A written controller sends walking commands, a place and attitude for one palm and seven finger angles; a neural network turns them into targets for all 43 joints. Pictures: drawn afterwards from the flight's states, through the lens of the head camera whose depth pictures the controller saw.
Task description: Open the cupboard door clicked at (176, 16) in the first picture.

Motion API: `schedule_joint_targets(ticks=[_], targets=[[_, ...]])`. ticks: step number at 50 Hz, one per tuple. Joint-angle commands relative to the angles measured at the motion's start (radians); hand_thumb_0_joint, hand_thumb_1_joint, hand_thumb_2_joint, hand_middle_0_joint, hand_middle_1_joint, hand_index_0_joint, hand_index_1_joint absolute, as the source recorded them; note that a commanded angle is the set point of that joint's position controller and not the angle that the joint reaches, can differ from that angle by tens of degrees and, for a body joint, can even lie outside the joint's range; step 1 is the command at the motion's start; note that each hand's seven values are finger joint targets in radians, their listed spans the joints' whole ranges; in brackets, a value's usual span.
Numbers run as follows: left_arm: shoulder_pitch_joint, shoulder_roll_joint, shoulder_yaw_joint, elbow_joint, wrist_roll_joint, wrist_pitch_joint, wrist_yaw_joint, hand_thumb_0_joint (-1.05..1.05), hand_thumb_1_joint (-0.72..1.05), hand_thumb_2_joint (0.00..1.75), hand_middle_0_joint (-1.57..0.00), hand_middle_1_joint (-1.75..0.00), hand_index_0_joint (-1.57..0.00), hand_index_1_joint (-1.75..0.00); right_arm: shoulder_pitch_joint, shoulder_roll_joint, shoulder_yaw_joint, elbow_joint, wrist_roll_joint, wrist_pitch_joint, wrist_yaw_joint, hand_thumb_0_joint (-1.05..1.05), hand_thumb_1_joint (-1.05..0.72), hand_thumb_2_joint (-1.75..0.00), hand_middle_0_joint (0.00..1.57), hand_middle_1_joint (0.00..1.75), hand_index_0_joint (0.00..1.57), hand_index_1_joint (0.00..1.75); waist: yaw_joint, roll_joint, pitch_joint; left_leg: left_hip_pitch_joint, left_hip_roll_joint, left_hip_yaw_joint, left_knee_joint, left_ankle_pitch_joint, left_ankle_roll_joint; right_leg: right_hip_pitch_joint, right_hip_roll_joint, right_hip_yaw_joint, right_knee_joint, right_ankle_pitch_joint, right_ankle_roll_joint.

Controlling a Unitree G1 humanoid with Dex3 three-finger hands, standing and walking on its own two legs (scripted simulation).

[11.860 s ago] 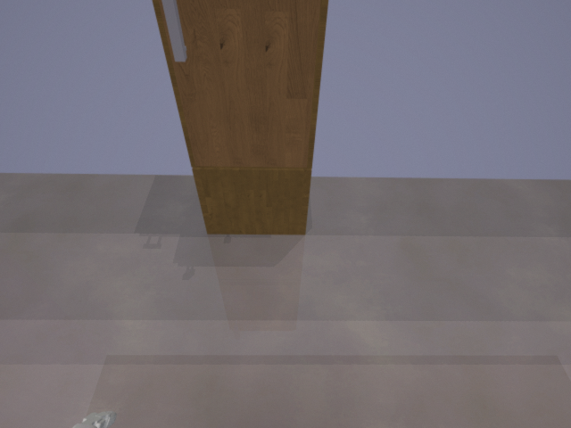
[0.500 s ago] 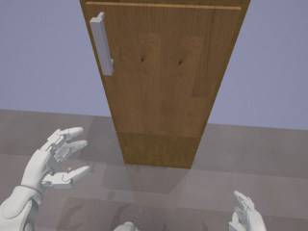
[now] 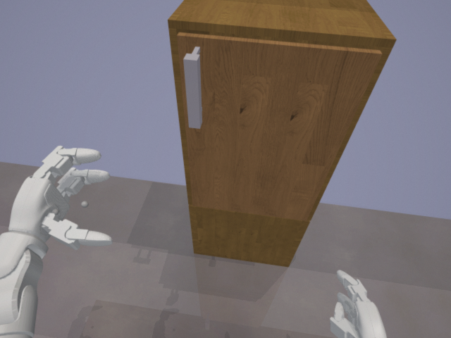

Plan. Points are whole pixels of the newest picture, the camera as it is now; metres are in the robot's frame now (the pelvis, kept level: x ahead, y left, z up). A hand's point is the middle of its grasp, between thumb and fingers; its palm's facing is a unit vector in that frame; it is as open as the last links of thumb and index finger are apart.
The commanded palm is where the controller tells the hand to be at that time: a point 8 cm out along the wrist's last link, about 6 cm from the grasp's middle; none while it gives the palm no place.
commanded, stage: raise the hand with hooked fingers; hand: left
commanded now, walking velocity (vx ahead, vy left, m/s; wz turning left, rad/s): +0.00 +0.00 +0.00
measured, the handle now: (196, 88) +0.58 +0.13 +0.16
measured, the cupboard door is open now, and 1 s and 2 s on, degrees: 0 0 0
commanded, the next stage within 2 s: move the hooked fingers beside the handle in 0.88 s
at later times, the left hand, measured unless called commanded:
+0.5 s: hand (65, 175) +0.28 +0.26 +0.18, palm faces +0.02 -1.00 -0.08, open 14.0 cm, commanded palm +0.24 +0.30 +0.18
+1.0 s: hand (101, 166) +0.31 +0.23 +0.17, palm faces +0.00 -1.00 -0.04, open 14.0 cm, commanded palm +0.28 +0.28 +0.18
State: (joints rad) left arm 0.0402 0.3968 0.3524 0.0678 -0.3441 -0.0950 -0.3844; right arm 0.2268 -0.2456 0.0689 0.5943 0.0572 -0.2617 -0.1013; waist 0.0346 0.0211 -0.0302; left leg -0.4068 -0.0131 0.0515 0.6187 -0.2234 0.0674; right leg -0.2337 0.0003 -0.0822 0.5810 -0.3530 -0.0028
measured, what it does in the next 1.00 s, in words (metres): stands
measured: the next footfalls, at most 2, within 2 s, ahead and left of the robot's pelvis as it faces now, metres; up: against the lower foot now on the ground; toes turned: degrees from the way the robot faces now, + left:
none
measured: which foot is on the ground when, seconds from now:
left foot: down 0.00-1.00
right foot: down 0.00-1.00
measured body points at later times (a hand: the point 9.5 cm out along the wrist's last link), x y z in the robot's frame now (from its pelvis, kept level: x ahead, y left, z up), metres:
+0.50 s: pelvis -0.01 -0.02 +0.01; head -0.03 -0.04 +0.46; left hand +0.27 +0.32 +0.19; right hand +0.17 -0.25 -0.06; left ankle +0.07 +0.07 -0.73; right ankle -0.03 -0.12 -0.73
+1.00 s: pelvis +0.01 -0.04 +0.01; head +0.00 -0.06 +0.46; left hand +0.30 +0.28 +0.18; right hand +0.20 -0.28 -0.06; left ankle +0.07 +0.07 -0.73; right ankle -0.03 -0.12 -0.73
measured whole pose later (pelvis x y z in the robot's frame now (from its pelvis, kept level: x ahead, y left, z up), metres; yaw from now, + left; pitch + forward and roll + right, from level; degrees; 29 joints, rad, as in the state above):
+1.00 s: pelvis +0.01 -0.04 +0.01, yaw -1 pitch +0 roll +0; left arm -0.17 0.48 0.44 0.26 -0.35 0.11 -0.49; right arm 0.22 -0.28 0.07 0.60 0.09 -0.19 -0.10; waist 0.04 0.05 -0.04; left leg -0.33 0.02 0.04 0.53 -0.20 0.01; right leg -0.16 0.04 -0.08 0.51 -0.34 -0.05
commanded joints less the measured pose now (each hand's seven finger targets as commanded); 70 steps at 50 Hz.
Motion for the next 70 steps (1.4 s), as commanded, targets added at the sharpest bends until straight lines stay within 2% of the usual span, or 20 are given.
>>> schedule_joint_targets(ticks=[1, 4, 8, 13, 19, 21, 23, 28, 30, 31, 32, 33, 37, 39, 47, 50, 53, 60, 62, 70], targets=[[-0.223, 0.197, 0.062, -0.108, -0.013, 0.063, -0.032, 0.00, -0.50, 0.30, -0.30, -1.20, -0.30, -1.20, -0.078, -0.157, -0.051, -0.146, 0.016, -0.037, -0.021, 0.00, -0.90, -0.90, 0.20, 0.30, 0.20, 0.30, -0.001, 0.075, -0.098, 0.271, 0.056, -0.191, -0.208, -0.065, -0.057, -0.143, 0.039, -0.002, -0.115, 0.100, -0.025], [-0.297, 0.238, 0.077, -0.132, -0.010, 0.107, -0.049, 0.00, -0.50, 0.30, -0.30, -1.20, -0.30, -1.20, -0.096, -0.155, -0.045, -0.159, 0.021, -0.023, -0.021, 0.00, -0.90, -0.90, 0.20, 0.30, 0.20, 0.30, 0.001, 0.086, -0.119, 0.295, 0.047, -0.181, -0.214, -0.065, -0.051, -0.117, 0.041, 0.007, -0.142, 0.101, -0.027], [-0.444, 0.327, 0.140, -0.215, -0.013, 0.083, -0.038, 0.00, -0.50, 0.30, -0.30, -1.20, -0.30, -1.20, -0.114, -0.150, -0.033, -0.162, 0.014, -0.021, -0.027, 0.00, -0.90, -0.90, 0.20, 0.30, 0.20, 0.30, 0.000, 0.103, -0.170, 0.357, 0.042, -0.189, -0.232, -0.068, -0.051, -0.089, 0.047, 0.012, -0.169, 0.091, -0.030], [-0.509, 0.353, 0.154, -0.141, -0.007, 0.075, -0.042, 0.00, -0.50, 0.30, -0.30, -1.20, -0.30, -1.20, -0.121, -0.146, -0.023, -0.137, 0.018, -0.024, -0.037, 0.00, -0.90, -0.90, 0.20, 0.30, 0.20, 0.30, -0.007, 0.157, -0.131, 0.364, 0.039, -0.192, -0.268, -0.140, -0.052, -0.082, 0.043, 0.019, -0.203, 0.058, -0.033], [-0.544, 0.382, 0.142, 0.020, -0.004, 0.173, -0.101, 0.00, -0.50, 0.30, -0.30, -1.20, -0.30, -1.20, -0.126, -0.158, -0.024, -0.130, 0.032, -0.015, -0.038, 0.00, -0.90, -0.90, 0.20, 0.30, 0.20, 0.30, -0.004, 0.091, -0.089, 0.316, 0.022, -0.163, -0.261, -0.113, -0.038, -0.061, 0.033, 0.029, -0.243, 0.059, -0.030], [-0.511, 0.346, 0.112, 0.066, -0.010, 0.193, -0.123, 0.00, -0.50, 0.30, -0.30, -1.20, -0.30, -1.20, -0.122, -0.159, -0.027, -0.137, 0.034, -0.013, -0.032, 0.00, -0.90, -0.90, 0.20, 0.30, 0.20, 0.30, -0.007, 0.049, -0.085, 0.307, 0.018, -0.155, -0.242, -0.093, -0.033, -0.074, 0.031, 0.034, -0.244, 0.062, -0.027], [-0.483, 0.352, 0.126, 0.073, -0.022, 0.191, -0.139, 0.00, -0.50, 0.30, -0.30, -1.20, -0.30, -1.20, -0.122, -0.162, -0.031, -0.144, 0.035, -0.014, -0.020, 0.00, -0.90, -0.90, 0.20, 0.30, 0.20, 0.30, -0.001, 0.015, -0.111, 0.295, 0.012, -0.133, -0.207, -0.026, -0.028, -0.062, 0.026, 0.049, -0.244, 0.086, -0.022], [-0.531, 0.424, 0.199, -0.048, -0.037, 0.124, -0.123, 0.00, -0.50, 0.30, -0.30, -1.20, -0.30, -1.20, -0.133, -0.156, -0.037, -0.156, 0.027, -0.024, -0.007, 0.00, -0.90, -0.90, 0.20, 0.30, 0.20, 0.30, 0.011, 0.044, -0.181, 0.319, 0.007, -0.112, -0.166, 0.061, -0.024, -0.034, 0.018, 0.077, -0.232, 0.147, -0.016], [-0.530, 0.428, 0.215, -0.051, -0.036, 0.102, -0.108, 0.00, -0.50, 0.30, -0.30, -1.20, -0.30, -1.20, -0.121, -0.152, -0.038, -0.153, 0.026, -0.026, -0.007, 0.00, -0.90, -0.90, 0.20, 0.30, 0.20, 0.30, 0.011, 0.060, -0.182, 0.324, 0.005, -0.105, -0.164, 0.068, -0.023, -0.033, 0.020, 0.074, -0.228, 0.161, -0.014], [-0.532, 0.428, 0.221, -0.056, -0.033, 0.096, -0.100, 0.00, -0.50, 0.30, -0.30, -1.20, -0.30, -1.20, -0.123, -0.151, -0.039, -0.152, 0.026, -0.027, -0.009, 0.00, -0.90, -0.90, 0.20, 0.30, 0.20, 0.30, 0.011, 0.099, -0.177, 0.326, 0.005, -0.099, -0.160, 0.071, -0.024, -0.033, 0.017, 0.080, -0.229, 0.165, -0.013], [-0.526, 0.441, 0.230, -0.057, -0.031, 0.093, -0.090, 0.00, -0.50, 0.30, -0.30, -1.20, -0.30, -1.20, -0.122, -0.151, -0.039, -0.146, 0.023, -0.027, -0.008, 0.00, -0.90, -0.90, 0.20, 0.30, 0.20, 0.30, 0.011, 0.071, -0.168, 0.311, 0.006, -0.098, -0.151, 0.078, -0.022, -0.029, 0.014, 0.093, -0.233, 0.172, -0.007], [-0.538, 0.423, 0.219, -0.057, -0.031, 0.095, -0.087, 0.00, -0.50, 0.30, -0.30, -1.20, -0.30, -1.20, -0.125, -0.150, -0.040, -0.143, 0.025, -0.027, -0.010, 0.00, -0.90, -0.90, 0.20, 0.30, 0.20, 0.30, 0.005, 0.101, -0.150, 0.309, 0.007, -0.095, -0.150, 0.085, -0.022, -0.034, 0.008, 0.100, -0.233, 0.191, -0.007], [-0.516, 0.375, 0.181, -0.010, -0.028, 0.123, -0.087, 0.00, -0.50, 0.30, -0.30, -1.20, -0.30, -1.20, -0.116, -0.153, -0.045, -0.138, 0.032, -0.015, -0.014, 0.00, -0.90, -0.90, 0.20, 0.30, 0.20, 0.30, 0.000, 0.050, -0.136, 0.285, 0.010, -0.087, -0.123, 0.100, -0.022, -0.032, -0.004, 0.124, -0.222, 0.245, 0.021], [-0.529, 0.363, 0.163, -0.008, -0.025, 0.137, -0.095, 0.00, -0.50, 0.30, -0.30, -1.20, -0.30, -1.20, -0.119, -0.154, -0.045, -0.140, 0.036, -0.010, -0.015, 0.00, -0.90, -0.90, 0.20, 0.30, 0.20, 0.30, -0.005, 0.060, -0.139, 0.292, 0.008, -0.089, -0.125, 0.104, -0.021, -0.045, -0.002, 0.117, -0.215, 0.261, 0.024], [-0.481, 0.399, 0.213, -0.019, -0.041, 0.144, -0.099, 0.00, -0.50, 0.30, -0.30, -1.20, -0.30, -1.20, -0.117, -0.156, -0.049, -0.156, 0.035, 0.013, -0.012, 0.00, -0.90, -0.90, 0.20, 0.30, 0.20, 0.30, 0.013, -0.008, -0.205, 0.289, 0.006, -0.083, -0.090, 0.188, -0.018, -0.003, -0.011, 0.123, -0.166, 0.435, 0.052], [-0.502, 0.393, 0.209, -0.027, -0.034, 0.144, -0.093, 0.00, -0.50, 0.30, -0.30, -1.20, -0.30, -1.20, -0.117, -0.151, -0.049, -0.161, 0.037, 0.018, -0.012, 0.00, -0.90, -0.90, 0.20, 0.30, 0.20, 0.30, 0.012, 0.046, -0.213, 0.319, 0.002, -0.077, -0.103, 0.203, -0.017, -0.022, 0.008, 0.091, -0.156, 0.423, 0.031], [-0.583, 0.393, 0.190, 0.016, -0.030, 0.150, -0.087, 0.00, -0.50, 0.30, -0.30, -1.20, -0.30, -1.20, -0.109, -0.156, -0.048, -0.147, 0.039, 0.029, -0.017, 0.00, -0.90, -0.90, 0.20, 0.30, 0.20, 0.30, -0.009, 0.036, -0.169, 0.304, 0.006, -0.080, -0.099, 0.184, -0.017, -0.056, 0.008, 0.097, -0.167, 0.400, 0.034], [-0.712, 0.339, 0.099, 0.032, -0.006, 0.140, -0.078, 0.00, -0.50, 0.30, -0.30, -1.20, -0.30, -1.20, -0.096, -0.154, -0.047, -0.143, 0.039, 0.036, -0.028, 0.00, -0.90, -0.90, 0.20, 0.30, 0.20, 0.30, -0.032, 0.095, -0.226, 0.370, 0.009, -0.093, -0.108, 0.197, -0.020, -0.082, 0.022, 0.063, -0.162, 0.345, -0.004], [-0.743, 0.329, 0.080, 0.049, -0.006, 0.130, -0.069, 0.00, -0.50, 0.30, -0.30, -1.20, -0.30, -1.20, -0.091, -0.156, -0.046, -0.136, 0.039, 0.039, -0.029, 0.00, -0.90, -0.90, 0.20, 0.30, 0.20, 0.30, -0.037, 0.060, -0.236, 0.373, 0.012, -0.097, -0.110, 0.195, -0.019, -0.079, 0.025, 0.059, -0.166, 0.329, -0.007], [-0.767, 0.329, 0.089, 0.147, 0.039, 0.149, 0.003, 0.00, -0.50, 0.30, -0.30, -1.20, -0.30, -1.20, -0.077, -0.162, -0.047, -0.130, 0.030, 0.062, -0.015, 0.00, -0.90, -0.90, 0.20, 0.30, 0.20, 0.30, -0.014, 0.049, -0.250, 0.368, 0.021, -0.116, -0.150, 0.177, -0.030, -0.075, 0.024, 0.039, -0.165, 0.278, -0.026]])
